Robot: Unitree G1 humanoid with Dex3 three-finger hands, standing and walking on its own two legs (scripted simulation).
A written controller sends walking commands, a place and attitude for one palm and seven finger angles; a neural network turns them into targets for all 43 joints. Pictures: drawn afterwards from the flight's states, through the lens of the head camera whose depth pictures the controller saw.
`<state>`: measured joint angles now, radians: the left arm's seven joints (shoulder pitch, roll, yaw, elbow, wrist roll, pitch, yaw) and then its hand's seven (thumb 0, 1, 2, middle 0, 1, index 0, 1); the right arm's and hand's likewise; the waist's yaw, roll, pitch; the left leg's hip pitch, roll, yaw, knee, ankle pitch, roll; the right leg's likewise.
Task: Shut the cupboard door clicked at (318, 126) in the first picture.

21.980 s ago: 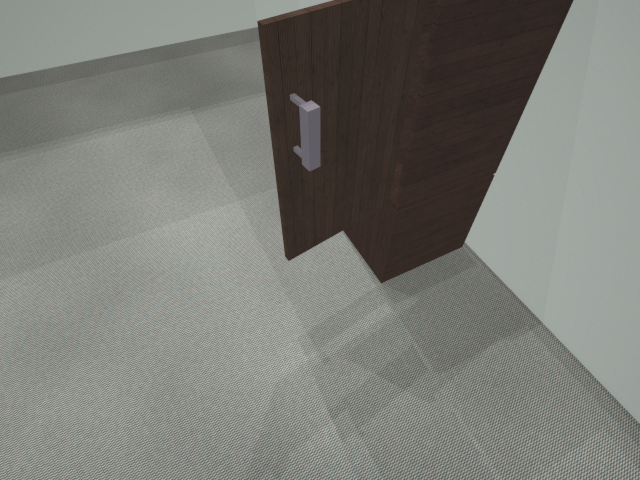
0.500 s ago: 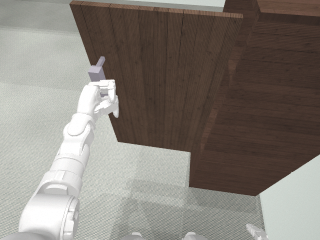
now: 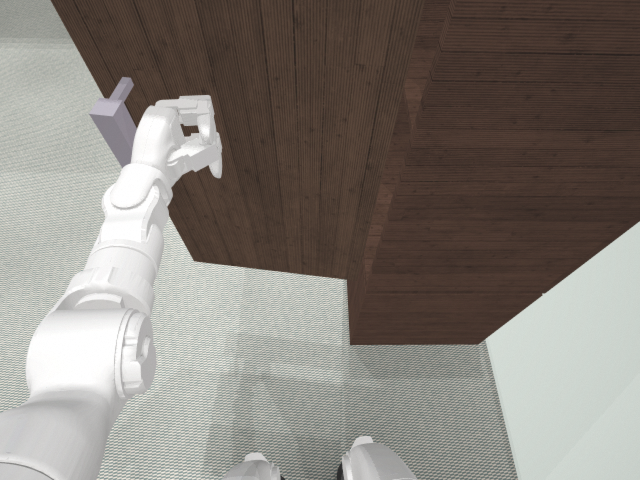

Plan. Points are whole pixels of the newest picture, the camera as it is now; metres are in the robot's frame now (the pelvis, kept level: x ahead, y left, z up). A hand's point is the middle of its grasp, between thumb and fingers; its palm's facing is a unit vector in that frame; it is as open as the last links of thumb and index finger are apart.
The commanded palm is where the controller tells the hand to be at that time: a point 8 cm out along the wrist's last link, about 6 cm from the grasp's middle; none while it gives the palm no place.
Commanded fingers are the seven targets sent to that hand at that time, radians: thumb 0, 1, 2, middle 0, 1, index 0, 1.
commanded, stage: push the door shut along its arc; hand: left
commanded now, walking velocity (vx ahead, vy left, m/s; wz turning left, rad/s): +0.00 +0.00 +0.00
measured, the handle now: (136, 136) +0.53 +0.18 +0.10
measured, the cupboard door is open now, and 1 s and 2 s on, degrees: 83 59 59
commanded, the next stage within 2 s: pull the fist back off the door in 0.66 s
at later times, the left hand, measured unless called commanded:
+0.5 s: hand (224, 135) +0.51 +0.07 +0.11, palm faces -0.35 -0.94 -0.03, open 3.2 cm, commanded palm +0.55 +0.11 +0.11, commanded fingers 0.00 0.90 0.90 -1.30 -1.50 -1.30 -1.50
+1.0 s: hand (255, 102) +0.58 +0.03 +0.11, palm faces +0.11 -0.99 +0.03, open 2.9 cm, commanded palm +0.54 +0.07 +0.11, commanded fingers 0.00 0.90 0.90 -1.30 -1.50 -1.30 -1.50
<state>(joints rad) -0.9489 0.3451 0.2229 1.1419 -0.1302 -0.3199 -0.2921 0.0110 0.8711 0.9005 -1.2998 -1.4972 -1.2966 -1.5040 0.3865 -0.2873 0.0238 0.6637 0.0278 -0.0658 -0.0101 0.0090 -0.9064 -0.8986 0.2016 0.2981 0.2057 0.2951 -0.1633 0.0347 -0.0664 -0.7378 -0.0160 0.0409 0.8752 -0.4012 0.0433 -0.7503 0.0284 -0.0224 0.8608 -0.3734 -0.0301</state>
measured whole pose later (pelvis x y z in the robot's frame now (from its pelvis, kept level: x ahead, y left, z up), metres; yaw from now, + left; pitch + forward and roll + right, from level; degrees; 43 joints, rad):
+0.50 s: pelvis -0.01 -0.01 -0.01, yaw +2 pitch +19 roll -2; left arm -1.19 0.40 0.10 1.29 -0.17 -0.26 -0.37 0.00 0.94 1.00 -1.30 -1.50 -1.30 -1.50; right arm 0.34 -0.30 0.03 0.71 0.02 -0.09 -0.03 0.01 -0.91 -0.90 0.20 0.30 0.21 0.30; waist -0.18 0.04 -0.06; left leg -0.88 -0.02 -0.02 0.96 -0.41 0.03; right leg -0.86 0.02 -0.08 0.91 -0.38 -0.04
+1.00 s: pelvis +0.01 +0.00 -0.03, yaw +0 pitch +26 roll -2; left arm -1.24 0.24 0.31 1.24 0.04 -0.29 0.28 -0.01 0.86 0.93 -1.30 -1.50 -1.30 -1.50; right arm 0.48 -0.25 0.01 0.69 -0.09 -0.08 0.10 0.01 -0.91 -0.90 0.20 0.30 0.20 0.29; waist -0.23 0.07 -0.15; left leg -1.02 0.00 0.02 1.04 -0.47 0.04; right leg -1.02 0.04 -0.05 0.99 -0.43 -0.03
